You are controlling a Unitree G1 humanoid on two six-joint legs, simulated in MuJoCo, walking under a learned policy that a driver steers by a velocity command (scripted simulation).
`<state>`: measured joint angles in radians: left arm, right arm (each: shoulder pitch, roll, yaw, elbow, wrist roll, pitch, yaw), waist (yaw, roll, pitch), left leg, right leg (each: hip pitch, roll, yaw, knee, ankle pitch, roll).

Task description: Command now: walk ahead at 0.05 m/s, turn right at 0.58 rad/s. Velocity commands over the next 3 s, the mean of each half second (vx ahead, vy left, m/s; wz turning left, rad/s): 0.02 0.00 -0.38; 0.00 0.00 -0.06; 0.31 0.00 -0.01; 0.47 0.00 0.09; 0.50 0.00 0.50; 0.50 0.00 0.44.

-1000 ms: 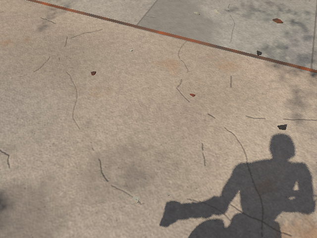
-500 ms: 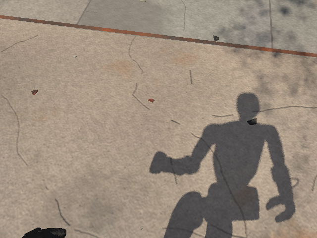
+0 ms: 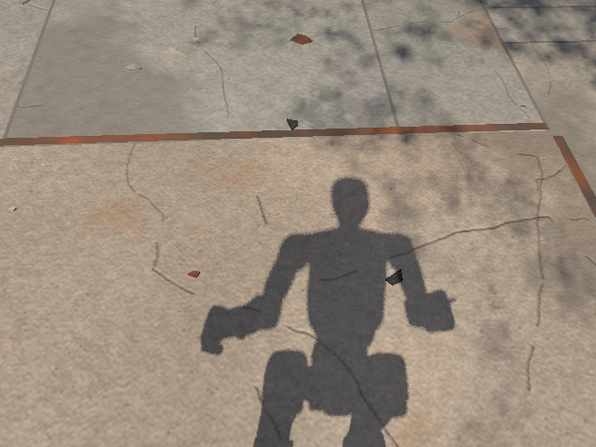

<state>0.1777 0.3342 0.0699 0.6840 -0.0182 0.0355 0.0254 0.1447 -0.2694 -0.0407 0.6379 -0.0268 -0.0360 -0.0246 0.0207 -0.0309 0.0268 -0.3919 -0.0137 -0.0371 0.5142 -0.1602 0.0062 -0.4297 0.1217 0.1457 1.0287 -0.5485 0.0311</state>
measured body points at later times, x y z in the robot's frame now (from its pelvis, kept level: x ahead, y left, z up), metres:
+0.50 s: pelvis +0.01 -0.05 +0.01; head +0.03 -0.08 +0.46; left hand +0.21 +0.18 -0.08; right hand +0.08 -0.35 -0.12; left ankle +0.03 +0.12 -0.67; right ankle +0.00 -0.13 -0.73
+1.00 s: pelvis +0.01 -0.03 +0.01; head +0.02 -0.04 +0.46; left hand +0.16 +0.20 -0.12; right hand +0.05 -0.31 -0.13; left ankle +0.03 +0.10 -0.73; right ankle +0.00 -0.14 -0.73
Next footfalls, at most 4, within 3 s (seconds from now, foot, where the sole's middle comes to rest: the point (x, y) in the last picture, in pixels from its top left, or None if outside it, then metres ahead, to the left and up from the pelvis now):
0.30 right None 0.04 -0.14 -0.77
0.66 left None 0.08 0.09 -0.77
1.66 right None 0.38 -0.22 -0.77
2.20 left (313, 341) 0.72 -0.01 -0.77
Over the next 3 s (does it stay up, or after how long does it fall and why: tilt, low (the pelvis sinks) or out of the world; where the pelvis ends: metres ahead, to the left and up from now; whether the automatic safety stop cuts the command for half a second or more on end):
stays up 0.98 -0.07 0.02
